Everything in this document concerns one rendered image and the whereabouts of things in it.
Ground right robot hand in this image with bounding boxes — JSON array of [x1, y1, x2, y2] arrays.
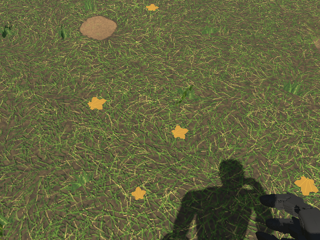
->
[[255, 192, 320, 240]]

